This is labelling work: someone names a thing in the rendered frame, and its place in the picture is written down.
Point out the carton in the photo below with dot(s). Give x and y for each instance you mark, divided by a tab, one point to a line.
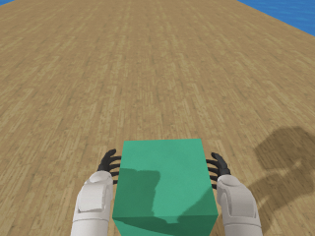
164	189

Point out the robot right forearm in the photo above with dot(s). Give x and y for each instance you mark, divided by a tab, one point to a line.
240	216

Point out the left robot hand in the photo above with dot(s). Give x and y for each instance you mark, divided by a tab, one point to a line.
106	166

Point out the robot left forearm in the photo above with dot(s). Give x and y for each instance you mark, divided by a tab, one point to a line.
92	209

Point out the right robot hand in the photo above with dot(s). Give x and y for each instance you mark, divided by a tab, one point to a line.
221	169

